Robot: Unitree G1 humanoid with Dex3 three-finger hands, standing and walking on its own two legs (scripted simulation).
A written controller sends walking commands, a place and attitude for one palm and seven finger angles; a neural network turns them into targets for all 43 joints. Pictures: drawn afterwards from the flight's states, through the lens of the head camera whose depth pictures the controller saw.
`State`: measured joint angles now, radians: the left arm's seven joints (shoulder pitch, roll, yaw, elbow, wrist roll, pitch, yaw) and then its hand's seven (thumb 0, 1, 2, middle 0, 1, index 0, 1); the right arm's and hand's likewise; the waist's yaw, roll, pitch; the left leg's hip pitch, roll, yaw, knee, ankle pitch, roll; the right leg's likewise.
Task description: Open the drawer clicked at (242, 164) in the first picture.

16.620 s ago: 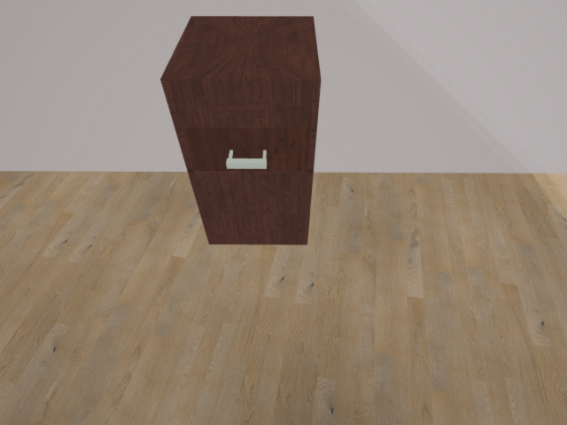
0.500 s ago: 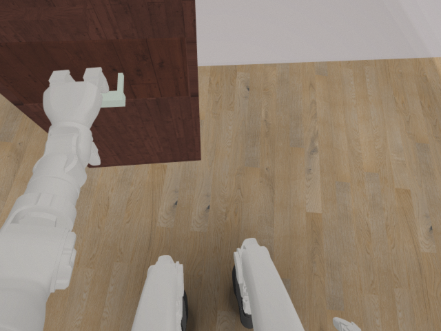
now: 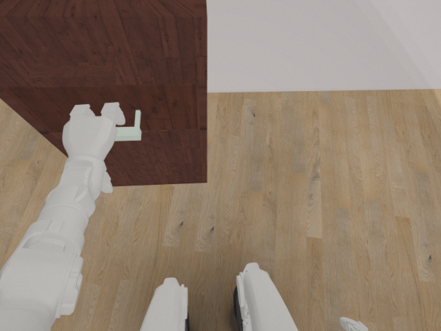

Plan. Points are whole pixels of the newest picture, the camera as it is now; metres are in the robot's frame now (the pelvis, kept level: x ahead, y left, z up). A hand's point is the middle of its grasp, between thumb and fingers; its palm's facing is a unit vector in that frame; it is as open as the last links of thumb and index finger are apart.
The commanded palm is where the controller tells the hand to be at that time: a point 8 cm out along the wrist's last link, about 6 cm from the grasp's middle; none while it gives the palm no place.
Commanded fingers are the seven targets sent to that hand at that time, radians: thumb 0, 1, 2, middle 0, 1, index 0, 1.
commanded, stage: re-aim the fingers above the handle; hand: left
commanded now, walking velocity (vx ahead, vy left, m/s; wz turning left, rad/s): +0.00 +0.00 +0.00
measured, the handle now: (113, 125) +0.56 +0.22 -0.11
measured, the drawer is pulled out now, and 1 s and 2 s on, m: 0.00 0.00 0.00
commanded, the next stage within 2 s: none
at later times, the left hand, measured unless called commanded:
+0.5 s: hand (104, 148) +0.46 +0.21 -0.05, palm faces -0.04 -0.03 -1.00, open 13.8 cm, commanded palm +0.44 +0.21 -0.01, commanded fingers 0.00 -0.50 0.30 -0.30 -1.20 -0.30 -1.20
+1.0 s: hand (101, 144) +0.47 +0.22 -0.05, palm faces -0.02 -0.02 -1.00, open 13.8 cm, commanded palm +0.45 +0.22 -0.01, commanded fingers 0.00 -0.50 0.30 -0.30 -1.20 -0.30 -1.20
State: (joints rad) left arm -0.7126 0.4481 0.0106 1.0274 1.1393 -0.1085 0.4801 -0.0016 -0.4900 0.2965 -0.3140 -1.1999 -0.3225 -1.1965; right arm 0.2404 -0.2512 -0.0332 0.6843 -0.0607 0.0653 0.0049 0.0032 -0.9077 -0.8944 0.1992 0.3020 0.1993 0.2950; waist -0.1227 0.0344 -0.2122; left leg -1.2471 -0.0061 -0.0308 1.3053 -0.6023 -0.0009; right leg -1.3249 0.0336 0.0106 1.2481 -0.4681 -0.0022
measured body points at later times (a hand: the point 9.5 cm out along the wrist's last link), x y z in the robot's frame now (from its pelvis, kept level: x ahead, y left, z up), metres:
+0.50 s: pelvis -0.01 +0.00 +0.00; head +0.14 +0.00 +0.42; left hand +0.46 +0.21 +0.01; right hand +0.04 -0.26 -0.14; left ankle -0.01 +0.12 -0.61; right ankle +0.05 -0.12 -0.61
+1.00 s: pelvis -0.01 +0.00 -0.01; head +0.15 +0.00 +0.41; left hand +0.47 +0.21 +0.00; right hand +0.03 -0.26 -0.15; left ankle -0.01 +0.12 -0.61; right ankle +0.05 -0.12 -0.61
